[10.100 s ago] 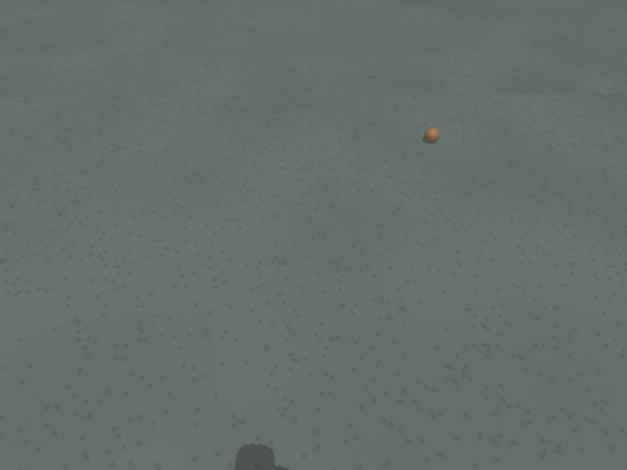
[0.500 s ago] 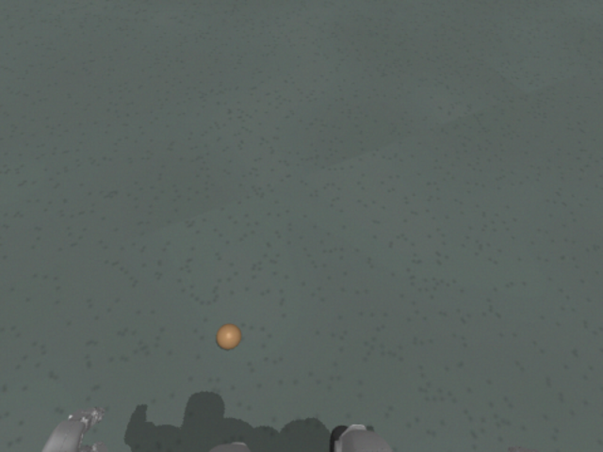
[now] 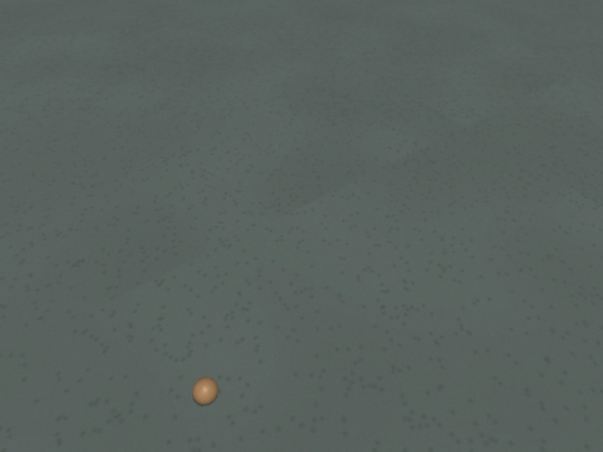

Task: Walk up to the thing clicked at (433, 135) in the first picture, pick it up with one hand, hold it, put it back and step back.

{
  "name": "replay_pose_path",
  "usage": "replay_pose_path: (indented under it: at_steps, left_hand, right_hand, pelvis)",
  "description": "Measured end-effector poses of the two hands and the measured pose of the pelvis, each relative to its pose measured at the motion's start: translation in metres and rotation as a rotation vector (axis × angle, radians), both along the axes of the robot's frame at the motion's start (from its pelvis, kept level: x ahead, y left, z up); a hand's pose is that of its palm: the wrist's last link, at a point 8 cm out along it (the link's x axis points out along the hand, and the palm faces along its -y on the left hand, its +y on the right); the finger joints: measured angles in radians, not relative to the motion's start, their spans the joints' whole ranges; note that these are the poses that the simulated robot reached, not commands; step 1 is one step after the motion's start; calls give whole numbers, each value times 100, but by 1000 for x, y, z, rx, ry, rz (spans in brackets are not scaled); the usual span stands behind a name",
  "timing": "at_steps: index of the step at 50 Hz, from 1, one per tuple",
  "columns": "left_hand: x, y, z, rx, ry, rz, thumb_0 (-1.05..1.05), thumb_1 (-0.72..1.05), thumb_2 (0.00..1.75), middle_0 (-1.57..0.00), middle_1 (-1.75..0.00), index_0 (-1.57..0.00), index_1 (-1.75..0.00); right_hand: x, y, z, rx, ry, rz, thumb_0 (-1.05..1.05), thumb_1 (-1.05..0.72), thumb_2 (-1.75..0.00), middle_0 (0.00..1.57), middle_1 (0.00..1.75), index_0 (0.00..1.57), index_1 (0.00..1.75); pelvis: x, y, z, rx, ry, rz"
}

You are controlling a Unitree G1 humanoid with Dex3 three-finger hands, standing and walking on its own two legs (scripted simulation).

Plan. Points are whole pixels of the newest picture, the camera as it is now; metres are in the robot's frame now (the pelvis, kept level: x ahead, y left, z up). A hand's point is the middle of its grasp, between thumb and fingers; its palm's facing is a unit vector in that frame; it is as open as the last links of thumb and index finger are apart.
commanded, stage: walk up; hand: left
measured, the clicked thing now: (205, 390) +0.46 +0.28 -0.72
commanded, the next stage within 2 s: stand in 1.22 s
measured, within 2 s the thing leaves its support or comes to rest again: neither
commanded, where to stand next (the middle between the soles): +0.10 +0.02 m, yaw +3 degrees
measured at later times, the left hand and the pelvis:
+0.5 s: hand out of the picture +0.11 +0.30 -0.16, palm faces +0.04 -0.91 -0.40, open 7.4 cm; pelvis +0.00 +0.02 -0.01, yaw +3 degrees
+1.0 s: hand out of the picture +0.06 +0.26 -0.15, palm faces +0.01 -0.92 -0.39, open 7.4 cm; pelvis +0.01 -0.01 +0.00, yaw +2 degrees
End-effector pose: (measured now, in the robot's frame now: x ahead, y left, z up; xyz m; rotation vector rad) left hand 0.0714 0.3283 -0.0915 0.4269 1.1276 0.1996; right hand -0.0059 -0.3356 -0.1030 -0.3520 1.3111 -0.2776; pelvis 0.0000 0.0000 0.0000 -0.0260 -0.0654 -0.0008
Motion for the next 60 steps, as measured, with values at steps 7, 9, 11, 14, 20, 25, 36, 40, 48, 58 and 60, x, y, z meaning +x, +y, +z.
replay_pose_path:
  at_steps: [7, 9, 11, 14, 20, 25, 36, 40, 48, 58, 60]
  left_hand:
    - [3, -11, 18, 20, -44, 56, 1, 90, 90, -21, -30, -21, -30]
    - [7, -9, 18, 29, -41, 69, 1, 90, 90, -21, -30, -21, -30]
    - [12, -6, 15, 31, -33, 77, 1, 90, 90, -21, -30, -21, -30]
    - [23, 1, 4, 22, -27, 82, 1, 90, 90, -21, -30, -21, -30]
    - [41, 16, -27, -10, -30, 107, 1, 90, 90, -21, -30, -21, -30]
    - [31, 11, -32, -26, -9, 103, 1, 91, 90, -21, -30, -21, -30]
    - [-40, -13, -29, -46, 89, 117, 1, 90, 90, -21, -30, -21, -30]
    - [-47, -16, -27, -71, 98, 129, 1, 90, 90, -21, -30, -21, -30]
    - [-25, -23, -20, -53, 39, 91, 1, 90, 90, -21, -30, -21, -30]
    - [3, -35, 2, -38, -30, 85, 1, 90, 90, -21, -30, -21, -30]
    - [9, -32, 0, -42, -33, 89, 1, 90, 90, -21, -30, -21, -30]
  right_hand:
    - [57, 10, -12, 67, -49, 63, 1, -91, -90, 21, 30, 20, 30]
    - [71, 17, -15, 78, -52, 74, 1, -91, -90, 21, 30, 20, 30]
    - [83, 25, -16, 82, -53, 86, 0, -91, -90, 21, 30, 20, 30]
    - [99, 37, -18, 73, -55, 115, 0, -91, -90, 21, 30, 20, 30]
    - [121, 55, -21, 36, -83, 167, 0, -91, -90, 21, 30, 20, 30]
    - [134, 60, -11, 26, -157, 180, 0, -91, -90, 21, 30, 20, 30]
    - [120, 41, -12, 40, -189, 166, 0, -91, -90, 21, 30, 20, 30]
    - [104, 39, -12, 39, -148, 166, 0, -91, -90, 21, 30, 20, 30]
    - [78, 20, -8, 44, -125, 140, 1, -91, -90, 21, 30, 20, 30]
    - [93, 16, -12, 67, -78, 127, 1, -91, -90, 21, 30, 20, 30]
    - [98, 20, -14, 68, -87, 135, 1, -91, -90, 21, 30, 20, 30]
  pelvis:
    - [21, -1, 6, 0, -8, 25]
    - [25, 1, 6, 4, -7, 28]
    - [26, 4, 4, 12, -2, 31]
    - [27, 11, -1, 22, 11, 41]
    - [17, 26, -17, 36, 15, 65]
    - [4, 23, -14, 27, 28, 54]
    - [-3, 7, -11, 32, 22, 31]
    - [0, 8, -7, 47, 27, 51]
    - [7, -8, -5, 41, 22, 35]
    - [16, -13, 6, 44, 18, 62]
    - [18, -10, 5, 40, 18, 67]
